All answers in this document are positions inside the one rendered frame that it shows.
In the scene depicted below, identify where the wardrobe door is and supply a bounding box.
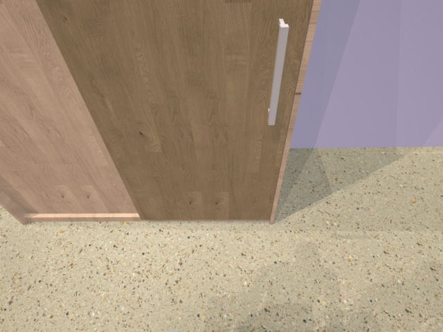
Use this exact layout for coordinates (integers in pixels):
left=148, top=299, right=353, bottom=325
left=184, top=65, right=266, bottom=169
left=0, top=0, right=138, bottom=214
left=36, top=0, right=312, bottom=220

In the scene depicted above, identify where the handle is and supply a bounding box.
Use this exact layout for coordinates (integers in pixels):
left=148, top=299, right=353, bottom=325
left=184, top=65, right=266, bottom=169
left=268, top=19, right=289, bottom=125

